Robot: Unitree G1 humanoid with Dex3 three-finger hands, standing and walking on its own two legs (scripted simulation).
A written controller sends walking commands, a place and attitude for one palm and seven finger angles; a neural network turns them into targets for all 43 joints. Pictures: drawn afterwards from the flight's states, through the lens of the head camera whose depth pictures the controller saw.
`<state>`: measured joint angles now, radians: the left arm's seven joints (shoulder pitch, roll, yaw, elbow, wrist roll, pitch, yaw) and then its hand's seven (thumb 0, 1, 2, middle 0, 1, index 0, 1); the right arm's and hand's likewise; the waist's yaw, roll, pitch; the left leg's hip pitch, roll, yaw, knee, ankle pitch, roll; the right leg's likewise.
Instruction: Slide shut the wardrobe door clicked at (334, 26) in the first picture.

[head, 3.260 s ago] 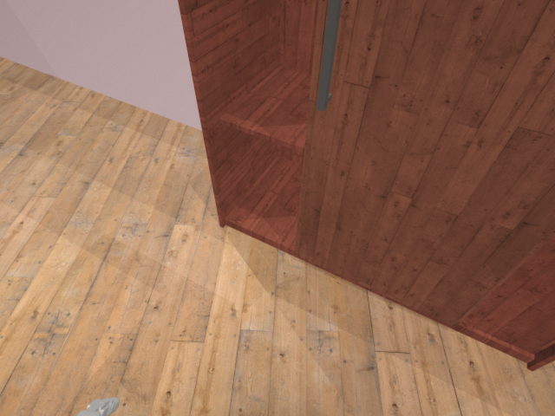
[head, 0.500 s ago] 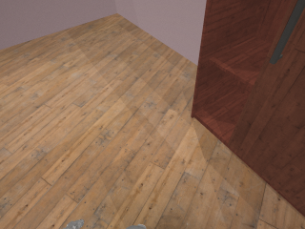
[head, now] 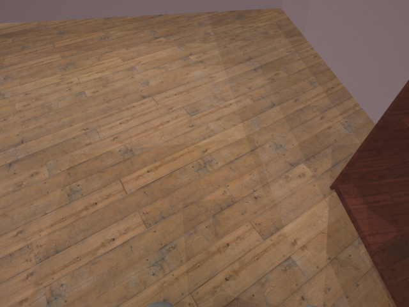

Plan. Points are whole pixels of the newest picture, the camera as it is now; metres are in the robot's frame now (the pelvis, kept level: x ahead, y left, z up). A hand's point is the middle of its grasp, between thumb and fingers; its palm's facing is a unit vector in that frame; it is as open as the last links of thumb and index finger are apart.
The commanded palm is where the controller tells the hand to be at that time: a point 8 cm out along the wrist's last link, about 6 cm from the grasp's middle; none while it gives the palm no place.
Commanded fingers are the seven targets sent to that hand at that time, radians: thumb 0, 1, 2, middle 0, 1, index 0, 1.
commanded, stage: walk to a spot facing it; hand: right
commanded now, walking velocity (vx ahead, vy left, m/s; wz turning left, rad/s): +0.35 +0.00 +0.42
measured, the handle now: out of the picture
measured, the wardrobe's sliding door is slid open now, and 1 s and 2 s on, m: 0.37 0.37 0.37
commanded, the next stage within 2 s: turn to face it in 1.12 s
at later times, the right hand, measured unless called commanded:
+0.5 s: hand out of the picture +0.17 -0.20 -0.22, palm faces -0.08 +0.99 -0.14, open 7.3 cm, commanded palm none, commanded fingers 0.00 -0.90 -0.90 0.20 0.30 0.20 0.30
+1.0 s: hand (280, 183) +0.51 -0.17 -0.18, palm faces -0.34 +0.93 -0.14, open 7.4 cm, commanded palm none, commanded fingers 0.00 -0.90 -0.90 0.20 0.30 0.20 0.30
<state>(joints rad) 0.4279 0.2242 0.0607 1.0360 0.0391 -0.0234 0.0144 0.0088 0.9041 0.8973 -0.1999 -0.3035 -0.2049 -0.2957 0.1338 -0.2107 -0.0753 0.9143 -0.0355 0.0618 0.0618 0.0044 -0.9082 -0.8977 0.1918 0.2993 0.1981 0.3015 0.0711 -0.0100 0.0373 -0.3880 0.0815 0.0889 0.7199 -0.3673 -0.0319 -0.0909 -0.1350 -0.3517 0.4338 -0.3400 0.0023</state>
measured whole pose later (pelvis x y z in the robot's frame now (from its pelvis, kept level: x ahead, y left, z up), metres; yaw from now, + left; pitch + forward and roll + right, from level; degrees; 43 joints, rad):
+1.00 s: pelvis +0.38 -0.03 +0.00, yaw +23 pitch -1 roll +2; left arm 0.44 0.08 0.03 1.09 0.02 -0.07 0.03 0.01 0.91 0.90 -0.20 -0.30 -0.20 -0.30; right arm 0.21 -0.17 -0.10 1.00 -0.03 0.05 0.02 0.00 -0.91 -0.90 0.19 0.30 0.20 0.30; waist 0.02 0.02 0.04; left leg -0.60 0.09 0.08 1.02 -0.15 -0.03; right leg -0.02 -0.03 -0.40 0.39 -0.36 -0.08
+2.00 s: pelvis +0.53 +0.02 +0.00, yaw +14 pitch +3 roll +2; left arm 0.25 0.19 0.06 0.95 0.03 0.02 0.00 0.01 0.91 0.90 -0.20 -0.30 -0.21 -0.30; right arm 0.14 -0.24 -0.09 0.93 -0.01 0.05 -0.02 0.00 -0.91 -0.90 0.19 0.30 0.20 0.30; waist 0.03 0.00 0.07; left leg -0.44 0.06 -0.02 0.96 -0.41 -0.10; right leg -0.33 0.05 0.06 0.44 -0.16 -0.05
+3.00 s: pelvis +0.52 +0.03 +0.00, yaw -23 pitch +1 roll +1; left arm 0.18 0.21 0.05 0.90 0.02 0.03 -0.01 0.01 0.90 0.90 -0.20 -0.30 -0.21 -0.30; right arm 0.13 -0.26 -0.07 0.87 -0.01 0.05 -0.01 0.00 -0.91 -0.90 0.19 0.30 0.20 0.30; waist 0.01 0.02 0.07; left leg -0.48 0.09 -0.01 1.00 -0.38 -0.11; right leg -0.23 0.05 0.07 0.48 -0.25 -0.04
